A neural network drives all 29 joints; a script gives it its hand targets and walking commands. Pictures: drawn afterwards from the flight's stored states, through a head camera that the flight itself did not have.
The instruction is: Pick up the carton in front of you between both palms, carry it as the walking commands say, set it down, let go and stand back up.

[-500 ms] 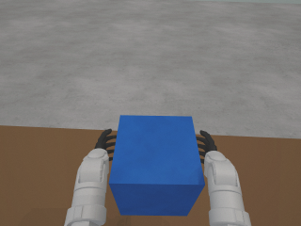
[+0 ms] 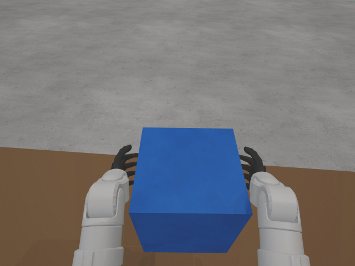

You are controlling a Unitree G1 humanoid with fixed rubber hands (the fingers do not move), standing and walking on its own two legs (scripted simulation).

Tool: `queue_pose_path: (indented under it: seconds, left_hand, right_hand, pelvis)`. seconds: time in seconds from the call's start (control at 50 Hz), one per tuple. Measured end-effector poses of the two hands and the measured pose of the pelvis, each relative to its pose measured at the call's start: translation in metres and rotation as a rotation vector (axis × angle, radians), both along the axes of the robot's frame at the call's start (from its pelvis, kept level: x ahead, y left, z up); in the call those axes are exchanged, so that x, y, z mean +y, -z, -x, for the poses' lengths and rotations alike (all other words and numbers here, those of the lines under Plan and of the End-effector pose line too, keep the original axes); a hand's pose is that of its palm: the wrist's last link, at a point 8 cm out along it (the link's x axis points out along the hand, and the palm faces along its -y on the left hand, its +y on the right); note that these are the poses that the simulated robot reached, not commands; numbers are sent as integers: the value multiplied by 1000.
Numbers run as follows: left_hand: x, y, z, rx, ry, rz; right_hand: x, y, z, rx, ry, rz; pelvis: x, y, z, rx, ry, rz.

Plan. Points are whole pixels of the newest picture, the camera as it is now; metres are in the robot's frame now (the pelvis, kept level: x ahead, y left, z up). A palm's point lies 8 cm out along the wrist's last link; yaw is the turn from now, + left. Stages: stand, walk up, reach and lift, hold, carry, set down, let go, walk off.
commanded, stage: carry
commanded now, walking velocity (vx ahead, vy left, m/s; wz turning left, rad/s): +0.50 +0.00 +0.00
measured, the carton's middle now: (186, 193) +0.29 -0.01 +0.01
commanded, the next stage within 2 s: none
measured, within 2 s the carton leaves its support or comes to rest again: neither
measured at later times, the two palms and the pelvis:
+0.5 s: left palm (144, 105) +0.53 +0.12 +0.09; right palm (244, 105) +0.54 -0.18 +0.09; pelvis +0.26 -0.04 +0.01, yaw +0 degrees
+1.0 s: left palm (157, 51) +0.92 +0.11 +0.10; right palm (228, 54) +0.88 -0.19 +0.10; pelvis +0.59 +0.00 +0.00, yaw -3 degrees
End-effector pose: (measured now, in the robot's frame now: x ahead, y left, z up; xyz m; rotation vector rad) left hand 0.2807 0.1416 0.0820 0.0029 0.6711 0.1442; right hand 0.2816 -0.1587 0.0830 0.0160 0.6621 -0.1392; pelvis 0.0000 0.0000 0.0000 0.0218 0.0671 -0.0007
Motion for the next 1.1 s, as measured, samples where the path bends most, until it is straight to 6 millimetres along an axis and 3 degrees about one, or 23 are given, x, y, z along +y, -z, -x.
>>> queue_pose_path:
  seconds: [0.12, 0.24, 0.36, 0.52, 0.62, 0.72, 0.8, 0.88, 0.94, 1.1]
  left_hand:
    - [13, -3, -44, 9, -17, 26]
    - [-15, -8, -105, 44, 26, 32]
    - [-38, -7, -178, 4, 21, 29]
    - [-23, -14, -258, 55, -77, 37]
    - [-15, -9, -331, 30, -69, 36]
    - [-8, 17, -418, 20, -18, 49]
    - [-12, 25, -479, 75, 34, 49]
    - [-21, 14, -539, 75, 72, 60]
    - [-26, 0, -586, 39, 89, 52]
    - [-36, -33, -722, -25, 78, -9]
  right_hand:
    - [13, -1, -42, 9, 31, -35]
    - [-14, -3, -84, 44, 86, -41]
    - [-37, -4, -162, 5, 82, -48]
    - [-23, -12, -271, 59, -5, -51]
    - [-15, -5, -339, 32, -6, -43]
    - [-8, 16, -411, 21, 38, -21]
    - [-11, 24, -457, 75, 98, -23]
    - [-18, 13, -502, 72, 149, -31]
    - [-23, -2, -548, 37, 148, -20]
    - [-35, -37, -702, -21, 59, 26]
  pelvis:
    - [5, 5, -53, 23, 50, 1]
    - [-7, -2, -113, 31, 51, 34]
    - [-31, 12, -183, 15, -2, 35]
    - [-40, -7, -276, 30, 2, -6]
    - [-30, 1, -348, 20, 8, -7]
    - [-12, 26, -429, -16, 41, -8]
    - [-2, 21, -472, -11, 61, 0]
    - [2, 7, -515, 1, 60, 17]
    - [1, 1, -550, 6, 52, 26]
    - [-18, 5, -657, 10, 33, 23]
